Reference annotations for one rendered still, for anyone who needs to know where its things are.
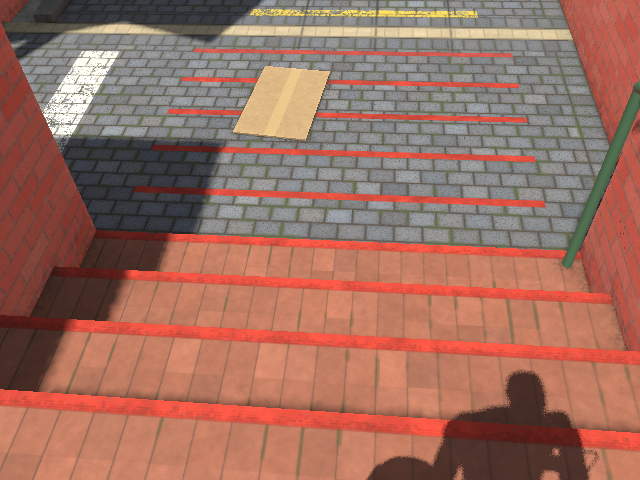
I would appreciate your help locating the stairs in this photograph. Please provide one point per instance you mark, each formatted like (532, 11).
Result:
(204, 357)

